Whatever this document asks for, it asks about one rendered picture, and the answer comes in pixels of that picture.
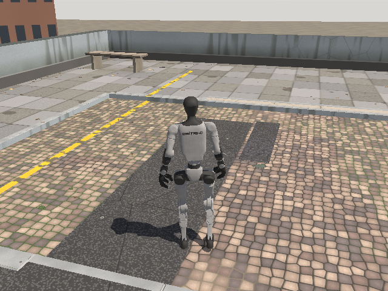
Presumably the robot left upper arm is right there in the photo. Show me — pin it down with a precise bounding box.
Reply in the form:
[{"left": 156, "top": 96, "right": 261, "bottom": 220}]
[{"left": 165, "top": 123, "right": 179, "bottom": 158}]

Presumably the robot left forearm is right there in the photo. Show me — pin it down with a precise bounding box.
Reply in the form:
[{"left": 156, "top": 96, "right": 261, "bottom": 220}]
[{"left": 159, "top": 149, "right": 171, "bottom": 175}]

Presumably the robot right upper arm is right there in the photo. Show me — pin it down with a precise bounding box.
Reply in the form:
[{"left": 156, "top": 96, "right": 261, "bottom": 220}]
[{"left": 205, "top": 122, "right": 221, "bottom": 155}]

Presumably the left robot shin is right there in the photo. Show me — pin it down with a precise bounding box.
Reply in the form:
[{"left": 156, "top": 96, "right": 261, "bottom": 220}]
[{"left": 178, "top": 202, "right": 187, "bottom": 241}]

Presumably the robot head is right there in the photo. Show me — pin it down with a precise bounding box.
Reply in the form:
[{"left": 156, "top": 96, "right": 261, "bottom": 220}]
[{"left": 181, "top": 96, "right": 202, "bottom": 126}]

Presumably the left robot hand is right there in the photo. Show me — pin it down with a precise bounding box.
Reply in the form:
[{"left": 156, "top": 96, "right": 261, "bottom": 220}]
[{"left": 159, "top": 174, "right": 173, "bottom": 189}]

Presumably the robot right forearm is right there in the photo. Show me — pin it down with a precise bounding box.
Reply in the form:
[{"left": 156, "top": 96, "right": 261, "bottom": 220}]
[{"left": 214, "top": 146, "right": 225, "bottom": 169}]

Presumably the right robot hand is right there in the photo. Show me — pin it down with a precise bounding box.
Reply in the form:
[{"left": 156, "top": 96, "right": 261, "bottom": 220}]
[{"left": 213, "top": 167, "right": 226, "bottom": 179}]

